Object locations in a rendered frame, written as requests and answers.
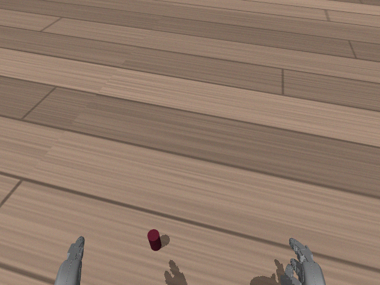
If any right robot hand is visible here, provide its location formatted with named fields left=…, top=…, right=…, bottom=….
left=280, top=238, right=326, bottom=285

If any can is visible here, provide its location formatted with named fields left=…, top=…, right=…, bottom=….
left=147, top=229, right=162, bottom=251

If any left robot hand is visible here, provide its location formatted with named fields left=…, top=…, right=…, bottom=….
left=54, top=236, right=84, bottom=285

